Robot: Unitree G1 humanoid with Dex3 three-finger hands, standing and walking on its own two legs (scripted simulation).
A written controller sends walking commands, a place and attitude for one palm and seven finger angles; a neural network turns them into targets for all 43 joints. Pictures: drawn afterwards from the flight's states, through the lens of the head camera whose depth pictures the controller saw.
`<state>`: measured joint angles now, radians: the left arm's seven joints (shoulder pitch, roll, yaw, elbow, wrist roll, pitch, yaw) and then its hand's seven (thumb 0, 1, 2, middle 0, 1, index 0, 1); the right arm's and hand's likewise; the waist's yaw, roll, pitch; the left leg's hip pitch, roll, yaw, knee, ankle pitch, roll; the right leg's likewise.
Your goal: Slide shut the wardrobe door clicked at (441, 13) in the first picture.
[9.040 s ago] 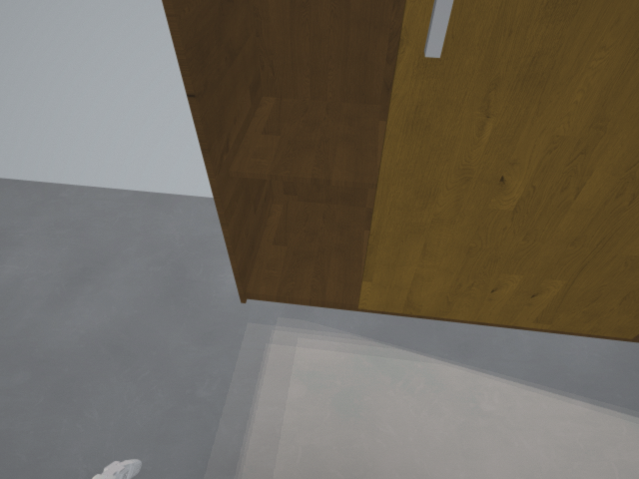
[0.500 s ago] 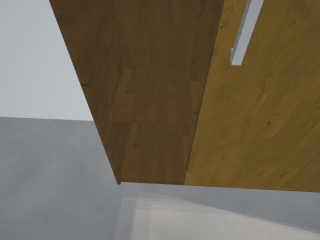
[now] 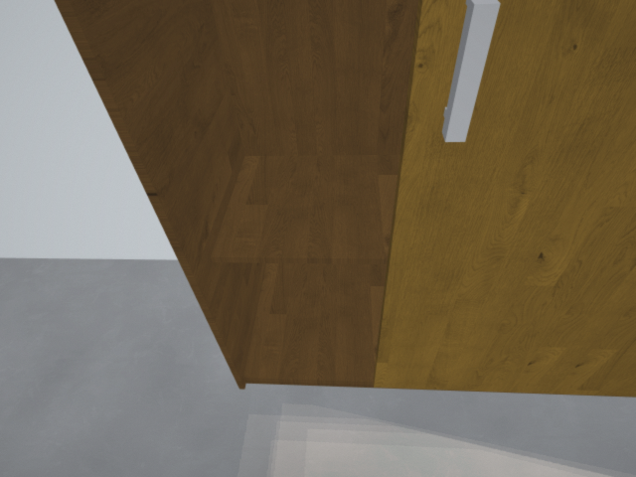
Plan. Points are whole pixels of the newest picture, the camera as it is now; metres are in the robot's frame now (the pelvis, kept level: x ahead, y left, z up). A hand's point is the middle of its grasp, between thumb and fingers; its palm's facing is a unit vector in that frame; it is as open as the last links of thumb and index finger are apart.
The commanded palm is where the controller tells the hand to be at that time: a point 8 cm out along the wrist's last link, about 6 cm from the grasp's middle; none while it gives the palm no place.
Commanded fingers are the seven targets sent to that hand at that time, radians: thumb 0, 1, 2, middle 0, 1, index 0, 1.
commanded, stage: shuffle to correct the standing spot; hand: right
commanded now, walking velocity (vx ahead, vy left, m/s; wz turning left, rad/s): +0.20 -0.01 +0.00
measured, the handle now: (463, 69) +0.51 -0.16 +0.28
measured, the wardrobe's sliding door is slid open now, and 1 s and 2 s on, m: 0.42 0.42 0.42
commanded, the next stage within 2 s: come to a stop and stand still in 0.02 s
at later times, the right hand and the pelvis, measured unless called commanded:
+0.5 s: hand out of the picture +0.14 -0.16 -0.17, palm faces +0.11 +0.98 -0.18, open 7.2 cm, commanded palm none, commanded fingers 0.00 -0.90 -0.90 0.20 0.30 0.20 0.30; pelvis +0.07 +0.02 +0.00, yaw -3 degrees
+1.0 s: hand out of the picture +0.00 -0.16 -0.17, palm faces +0.06 +0.99 -0.16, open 7.4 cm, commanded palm none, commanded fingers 0.00 -0.90 -0.90 0.20 0.30 0.20 0.30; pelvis +0.03 -0.01 +0.01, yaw -1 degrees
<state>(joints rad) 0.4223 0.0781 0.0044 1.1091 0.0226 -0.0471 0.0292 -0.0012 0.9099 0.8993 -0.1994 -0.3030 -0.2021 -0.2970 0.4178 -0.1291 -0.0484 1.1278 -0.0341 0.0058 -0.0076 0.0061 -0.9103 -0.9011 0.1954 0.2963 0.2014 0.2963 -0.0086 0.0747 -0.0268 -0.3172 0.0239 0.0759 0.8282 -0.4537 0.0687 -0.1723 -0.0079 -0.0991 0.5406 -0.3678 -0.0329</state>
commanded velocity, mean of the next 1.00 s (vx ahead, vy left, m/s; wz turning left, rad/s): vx -0.04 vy -0.03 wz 0.00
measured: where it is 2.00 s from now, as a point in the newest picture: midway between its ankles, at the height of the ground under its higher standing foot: outside the picture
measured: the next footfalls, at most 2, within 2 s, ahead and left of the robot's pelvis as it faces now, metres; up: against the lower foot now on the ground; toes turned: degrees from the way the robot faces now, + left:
left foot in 0.24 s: +0.17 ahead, +0.12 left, +0.00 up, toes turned +5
right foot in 0.56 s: +0.11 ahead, -0.09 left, +0.00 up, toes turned -7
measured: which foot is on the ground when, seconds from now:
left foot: up 0.00-0.22, down 0.24-0.58, up 0.60-0.88, down 0.90-1.00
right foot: down 0.00-0.26, up 0.28-0.54, down 0.56-1.00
